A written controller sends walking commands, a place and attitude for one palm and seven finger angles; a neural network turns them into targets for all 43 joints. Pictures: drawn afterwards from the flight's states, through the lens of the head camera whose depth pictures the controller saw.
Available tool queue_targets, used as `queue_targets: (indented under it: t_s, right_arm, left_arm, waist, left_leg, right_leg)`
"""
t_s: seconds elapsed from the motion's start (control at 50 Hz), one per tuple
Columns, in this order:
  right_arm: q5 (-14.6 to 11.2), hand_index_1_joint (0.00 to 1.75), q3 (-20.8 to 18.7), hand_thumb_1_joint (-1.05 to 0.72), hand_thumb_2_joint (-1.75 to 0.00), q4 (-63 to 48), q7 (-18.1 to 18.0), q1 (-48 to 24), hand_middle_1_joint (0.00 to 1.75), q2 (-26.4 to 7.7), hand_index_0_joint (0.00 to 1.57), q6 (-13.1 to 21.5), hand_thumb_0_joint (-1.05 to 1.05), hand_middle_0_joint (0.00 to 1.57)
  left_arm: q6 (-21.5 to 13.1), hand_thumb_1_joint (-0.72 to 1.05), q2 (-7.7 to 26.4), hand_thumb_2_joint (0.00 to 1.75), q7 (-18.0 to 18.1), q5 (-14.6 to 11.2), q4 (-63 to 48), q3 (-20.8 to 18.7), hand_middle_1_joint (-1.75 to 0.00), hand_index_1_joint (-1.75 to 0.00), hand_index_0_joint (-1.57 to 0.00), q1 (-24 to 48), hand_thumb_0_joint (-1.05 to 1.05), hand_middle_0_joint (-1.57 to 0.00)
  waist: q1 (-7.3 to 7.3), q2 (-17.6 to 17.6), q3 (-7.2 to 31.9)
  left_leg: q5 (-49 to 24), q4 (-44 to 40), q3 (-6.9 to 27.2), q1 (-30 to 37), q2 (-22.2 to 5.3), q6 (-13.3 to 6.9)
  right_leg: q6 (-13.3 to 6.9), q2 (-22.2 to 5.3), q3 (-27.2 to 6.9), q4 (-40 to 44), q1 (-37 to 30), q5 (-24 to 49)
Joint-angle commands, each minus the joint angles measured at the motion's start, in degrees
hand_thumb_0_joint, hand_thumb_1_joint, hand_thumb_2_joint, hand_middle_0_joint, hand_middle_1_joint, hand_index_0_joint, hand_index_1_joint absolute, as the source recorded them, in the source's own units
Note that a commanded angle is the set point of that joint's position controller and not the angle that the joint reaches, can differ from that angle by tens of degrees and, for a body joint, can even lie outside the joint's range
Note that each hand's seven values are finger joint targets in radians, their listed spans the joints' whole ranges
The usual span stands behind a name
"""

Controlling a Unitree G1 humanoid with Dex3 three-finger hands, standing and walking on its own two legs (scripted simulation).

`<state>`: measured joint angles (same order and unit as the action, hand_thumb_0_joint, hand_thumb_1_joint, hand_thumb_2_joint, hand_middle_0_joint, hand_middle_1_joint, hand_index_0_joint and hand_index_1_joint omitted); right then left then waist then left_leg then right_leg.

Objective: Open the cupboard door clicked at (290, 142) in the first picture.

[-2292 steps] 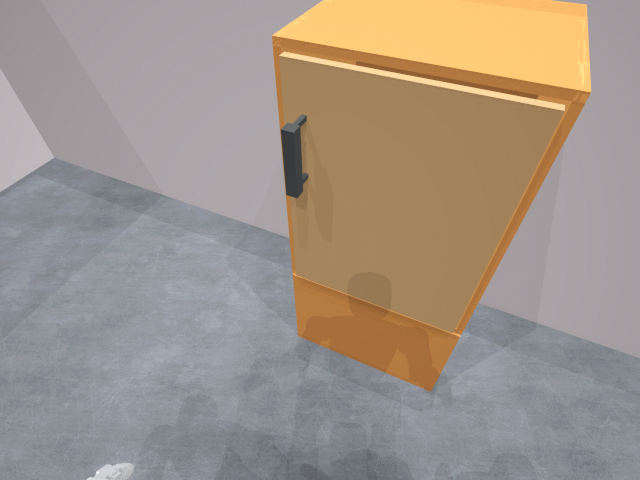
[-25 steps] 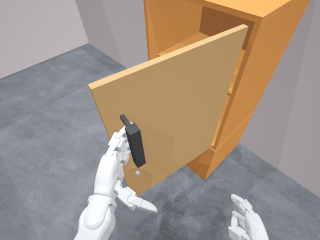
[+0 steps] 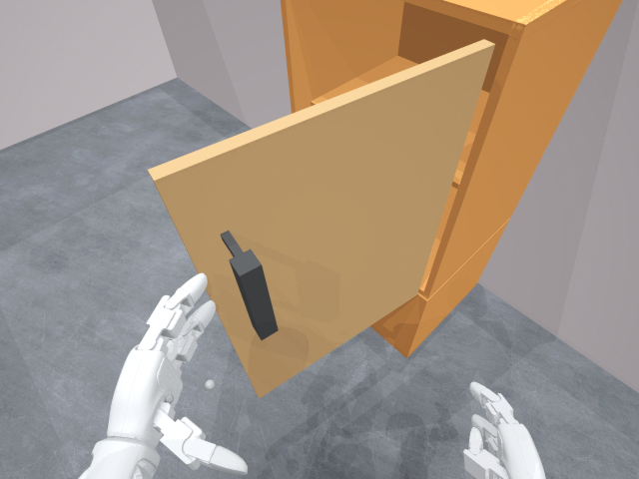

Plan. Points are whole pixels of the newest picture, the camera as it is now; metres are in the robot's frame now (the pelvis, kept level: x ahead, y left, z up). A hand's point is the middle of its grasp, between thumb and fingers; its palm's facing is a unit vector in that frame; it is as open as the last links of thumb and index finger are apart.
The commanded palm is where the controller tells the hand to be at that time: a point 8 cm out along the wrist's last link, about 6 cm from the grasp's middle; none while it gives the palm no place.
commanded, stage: slide the hand sideways off the handle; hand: left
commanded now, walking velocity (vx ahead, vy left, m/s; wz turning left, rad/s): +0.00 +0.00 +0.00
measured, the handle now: (248, 286) +0.32 +0.12 +0.09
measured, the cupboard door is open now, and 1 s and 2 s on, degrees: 80 80 80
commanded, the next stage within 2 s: draw the hand back to the body in 0.30 s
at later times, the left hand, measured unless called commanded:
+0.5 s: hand (157, 407) +0.18 +0.18 +0.09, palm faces -0.02 -1.00 -0.05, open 16.3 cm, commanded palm +0.15 +0.24 +0.10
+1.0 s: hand (84, 376) +0.18 +0.23 +0.14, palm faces +0.15 -0.95 -0.26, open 15.7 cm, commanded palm +0.14 +0.28 +0.15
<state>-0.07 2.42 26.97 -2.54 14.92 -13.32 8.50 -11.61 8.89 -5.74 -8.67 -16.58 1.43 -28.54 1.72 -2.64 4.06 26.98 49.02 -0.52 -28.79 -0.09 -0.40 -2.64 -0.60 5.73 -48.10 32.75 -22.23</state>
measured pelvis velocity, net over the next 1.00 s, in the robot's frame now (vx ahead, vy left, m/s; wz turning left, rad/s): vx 0.00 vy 0.03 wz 0.00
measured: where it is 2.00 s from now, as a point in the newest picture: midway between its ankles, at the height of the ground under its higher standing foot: outside the picture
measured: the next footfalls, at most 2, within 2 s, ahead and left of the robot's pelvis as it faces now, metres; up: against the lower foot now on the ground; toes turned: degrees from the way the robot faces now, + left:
none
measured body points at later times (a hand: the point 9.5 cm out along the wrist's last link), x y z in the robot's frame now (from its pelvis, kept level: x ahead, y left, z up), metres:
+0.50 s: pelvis -0.01 +0.01 -0.01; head +0.02 +0.00 +0.44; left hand +0.17 +0.23 +0.09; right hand +0.19 -0.21 -0.07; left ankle -0.02 +0.11 -0.70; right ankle +0.02 -0.09 -0.70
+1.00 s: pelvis +0.00 +0.03 +0.02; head +0.00 +0.02 +0.47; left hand +0.17 +0.28 +0.15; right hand +0.20 -0.18 -0.04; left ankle -0.02 +0.11 -0.70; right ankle +0.02 -0.09 -0.70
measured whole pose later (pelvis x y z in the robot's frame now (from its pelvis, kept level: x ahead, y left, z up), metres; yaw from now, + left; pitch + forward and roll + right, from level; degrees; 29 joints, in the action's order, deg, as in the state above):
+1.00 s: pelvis +0.00 +0.03 +0.02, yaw +0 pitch +1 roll -2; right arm -0.9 3.6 30.6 -5.1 14.1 -13.1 13.1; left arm -3.5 16.9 -3.6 -8.1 -26.1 -9.6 -31.9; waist 3.5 -3.3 2.9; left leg 24.8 42.4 -0.5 -19.0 0.7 -2.6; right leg -0.2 -0.8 5.5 -38.6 21.4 -18.5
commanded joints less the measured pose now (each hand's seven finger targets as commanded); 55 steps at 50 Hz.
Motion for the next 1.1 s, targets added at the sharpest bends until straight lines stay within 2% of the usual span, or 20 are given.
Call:
queue_targets:
  t_s: [0.0,0.06,0.14,0.2,0.24,0.32,0.36,0.4,0.44,0.52,0.58,0.66,0.78,0.88,0.9,0.92,0.96,1.02,1.04,1.08]
  right_arm:
    - [-0.7,0.30,-2.8,-0.90,-0.90,-9.4,-0.6,-4.0,0.30,-5.2,0.20,4.0,0.00,0.20]
    - [-0.8,0.30,-3.0,-0.90,-0.90,-9.1,-0.6,-4.1,0.30,-5.5,0.20,4.5,0.00,0.20]
    - [-1.0,0.30,-3.5,-0.90,-0.90,-8.5,-1.2,-4.3,0.30,-6.1,0.20,4.8,0.00,0.20]
    - [-1.3,0.30,-3.5,-0.90,-0.90,-8.7,-1.5,-4.6,0.30,-6.0,0.20,5.2,0.00,0.20]
    - [-1.5,0.30,-3.6,-0.90,-0.90,-8.3,-1.6,-4.9,0.30,-6.0,0.20,5.4,0.00,0.20]
    - [-1.6,0.30,-3.4,-0.90,-0.90,-8.2,-1.9,-5.1,0.30,-6.2,0.20,6.3,0.00,0.20]
    - [-1.7,0.30,-3.4,-0.90,-0.90,-7.8,-2.0,-5.3,0.30,-6.3,0.20,6.4,0.00,0.20]
    - [-1.9,0.30,-3.2,-0.90,-0.90,-8.1,-2.0,-5.4,0.30,-6.6,0.20,6.8,0.00,0.20]
    - [-1.8,0.30,-3.2,-0.90,-0.90,-7.9,-2.3,-5.5,0.30,-6.6,0.20,7.2,0.00,0.20]
    - [-2.1,0.30,-2.6,-0.90,-0.90,-8.3,-2.2,-5.7,0.30,-5.8,0.20,7.5,0.00,0.20]
    - [-2.4,0.30,-2.5,-0.90,-0.90,-8.0,-2.1,-6.1,0.30,-5.8,0.20,7.5,0.00,0.20]
    - [-2.4,0.30,-2.1,-0.90,-0.90,-7.9,-2.0,-6.7,0.30,-6.1,0.20,7.6,0.00,0.20]
    - [-2.3,0.30,-1.8,-0.90,-0.90,-7.4,-2.1,-6.4,0.30,-6.1,0.20,8.7,0.00,0.20]
    - [-2.5,0.30,-1.5,-0.90,-0.90,-6.1,-2.2,-6.4,0.30,-6.4,0.20,9.6,0.00,0.20]
    - [-1.2,0.30,-2.1,-0.90,-0.90,-6.0,-3.4,-6.3,0.30,-6.2,0.20,8.6,0.00,0.20]
    - [-0.6,0.30,-1.7,-0.90,-0.90,-5.9,-3.6,-5.7,0.30,-5.1,0.20,8.1,0.00,0.20]
    - [-0.5,0.30,-1.4,-0.90,-0.90,-5.2,-3.3,-6.1,0.30,-5.0,0.20,7.2,0.00,0.20]
    - [-0.3,0.30,-1.6,-0.90,-0.90,-4.2,-3.2,-7.1,0.30,-5.4,0.20,5.8,0.00,0.20]
    - [-0.2,0.30,-1.8,-0.90,-0.90,-3.7,-3.4,-7.8,0.30,-5.6,0.20,5.5,0.00,0.20]
    - [-0.1,0.30,-1.8,-0.90,-0.90,-3.5,-3.4,-8.1,0.30,-5.6,0.20,5.0,0.00,0.20]
  left_arm:
    - [-5.7,-0.50,5.3,0.30,-2.2,-2.8,-14.5,-6.2,-0.30,-0.30,-0.15,-2.4,0.00,-0.15]
    - [-6.7,-0.50,5.3,0.30,-4.1,-4.1,-14.2,-6.1,-0.30,-0.30,-0.15,-2.9,0.00,-0.15]
    - [-7.4,-0.50,8.3,0.30,-6.3,-5.4,-11.9,-10.2,-0.30,-0.30,-0.15,-3.4,0.00,-0.15]
    - [-8.0,-0.50,8.3,0.30,-7.6,-6.7,-12.5,-11.1,-0.30,-0.30,-0.15,-3.6,0.00,-0.15]
    - [-7.9,-0.50,10.2,0.30,-8.0,-7.5,-12.0,-13.5,-0.30,-0.30,-0.15,-3.7,0.00,-0.15]
    - [-8.2,-0.50,8.8,0.30,-9.2,-8.6,-11.9,-12.1,-0.30,-0.30,-0.15,-2.5,0.00,-0.15]
    - [-7.9,-0.50,8.6,0.30,-9.4,-8.6,-10.6,-11.6,-0.30,-0.30,-0.15,-1.2,0.00,-0.15]
    - [-7.4,-0.50,8.9,0.30,-9.3,-8.3,-11.8,-10.8,-0.30,-0.30,-0.15,0.8,0.00,-0.15]
    - [-6.7,-0.50,11.6,0.30,-8.4,-7.8,-13.4,-13.1,-0.30,-0.30,-0.15,1.1,0.00,-0.15]
    - [-4.3,-0.50,11.0,0.30,-7.0,-7.3,-15.8,-13.1,-0.30,-0.30,-0.15,0.9,0.00,-0.15]
    - [-2.1,-0.50,10.3,0.30,-6.4,-7.8,-14.5,-13.6,-0.30,-0.30,-0.15,-0.8,0.00,-0.15]
    - [0.9,-0.50,10.0,0.30,-7.0,-7.9,-15.0,-13.2,-0.30,-0.30,-0.15,-0.6,0.00,-0.15]
    - [2.4,-0.50,11.9,0.30,-7.4,-8.0,-19.3,-15.3,-0.30,-0.30,-0.15,-0.2,0.00,-0.15]
    - [2.8,-0.32,12.5,0.37,-7.9,-8.5,-19.5,-16.7,-0.30,-0.30,-0.16,1.7,0.00,-0.16]
    - [3.2,-0.29,21.4,0.39,1.6,1.3,-24.4,-19.2,-0.30,-0.30,-0.16,3.1,0.00,-0.16]
    - [4.5,-0.26,15.5,0.40,5.6,2.3,-23.0,-16.4,-0.30,-0.30,-0.16,-1.5,0.00,-0.16]
    - [5.9,-0.18,12.2,0.43,8.7,3.8,-21.6,-13.5,-0.30,-0.30,-0.16,-3.6,0.00,-0.16]
    - [5.6,-0.08,14.3,0.48,11.5,5.5,-21.9,-15.2,-0.30,-0.30,-0.16,-2.1,0.00,-0.16]
    - [5.8,-0.05,15.3,0.50,12.1,5.7,-20.7,-16.1,-0.30,-0.30,-0.17,-2.3,0.00,-0.17]
    - [5.4,0.02,15.5,0.52,12.8,6.4,-21.5,-16.4,-0.30,-0.30,-0.17,-0.7,0.00,-0.17]
  waist:
    - [0.42,3.0,10.0]
    - [-0.64,3.3,8.2]
    - [-0.76,5.3,6.7]
    - [-0.30,3.2,8.3]
    - [-0.05,2.9,8.6]
    - [-0.52,2.7,8.6]
    - [-1.06,3.6,6.9]
    - [-1.08,1.8,6.5]
    - [-0.28,1.3,8.8]
    - [0.57,-2.1,8.4]
    - [0.63,1.1,6.4]
    - [0.50,1.5,4.6]
    - [1.08,-0.4,5.2]
    - [1.00,-1.1,4.1]
    - [2.90,-2.0,4.4]
    - [1.75,-2.1,1.6]
    - [1.35,-1.2,-1.0]
    - [1.42,-1.0,-1.0]
    - [1.67,0.4,-1.2]
    - [1.56,-0.7,-0.8]
  left_leg:
    - [-15.6,-5.5,1.2,-3.3,1.3,-0.3]
    - [-14.4,-4.5,1.5,-4.4,1.3,-0.3]
    - [-11.9,-2.7,1.8,-6.9,1.3,-0.4]
    - [-12.3,-2.8,1.8,-5.9,1.4,-0.3]
    - [-12.0,-2.3,1.9,-6.4,1.4,-0.3]
    - [-11.8,-2.2,2.2,-5.9,1.4,-0.3]
    - [-10.8,-2.2,2.4,-6.4,1.2,-0.3]
    - [-9.3,-3.1,2.7,-5.4,1.0,-0.4]
    - [-10.5,-3.7,2.9,-4.4,0.9,-0.5]
    - [-11.7,-6.8,3.3,-1.4,0.7,-0.1]
    - [-12.3,-8.4,3.7,-1.0,0.3,0.0]
    - [-12.2,-10.1,3.7,0.3,0.1,0.0]
    - [-15.6,-12.1,3.9,4.0,0.0,0.6]
    - [-17.3,-13.7,4.5,6.3,-0.2,1.4]
    - [-16.0,-16.6,3.7,6.1,-0.8,0.3]
    - [-15.1,-18.0,3.7,6.1,-0.7,0.6]
    - [-15.0,-19.3,3.9,6.7,-1.2,0.6]
    - [-17.2,-21.2,3.6,9.7,-1.6,0.5]
    - [-18.0,-21.7,3.2,10.5,-1.6,0.2]
    - [-18.8,-23.1,3.1,12.4,-1.7,0.2]
  right_leg:
    - [1.3,-0.3,-6.0,6.5,-14.2,17.8]
    - [1.6,-0.4,-6.5,6.9,-12.5,16.2]
    - [1.7,-0.8,-8.3,8.0,-11.4,11.0]
    - [1.5,-0.7,-7.6,7.4,-11.3,10.4]
    - [1.4,-0.7,-7.9,7.6,-11.5,9.2]
    - [1.6,-0.6,-7.3,7.6,-10.4,8.6]
    - [1.6,-0.5,-7.2,8.0,-9.3,6.4]
    - [1.3,-0.2,-6.3,8.2,-8.0,3.2]
    - [1.1,-0.2,-6.4,8.0,-10.1,4.1]
    - [0.9,0.3,-3.6,7.5,-10.7,6.9]
    - [1.1,0.8,-2.5,8.1,-11.1,8.1]
    - [1.3,0.8,-2.1,9.5,-11.6,8.0]
    - [1.2,1.2,-1.3,10.5,-13.3,11.2]
    - [1.1,1.5,-0.6,11.7,-14.1,12.2]
    - [0.5,0.5,-4.1,14.4,-18.8,11.3]
    - [0.5,0.1,-3.6,15.5,-18.8,10.2]
    - [0.6,-0.1,-3.3,16.6,-19.2,9.4]
    - [0.7,-0.2,-3.2,18.7,-21.6,10.9]
    - [0.6,-0.2,-3.4,19.7,-22.7,11.9]
    - [0.8,-0.2,-3.5,20.5,-23.6,11.9]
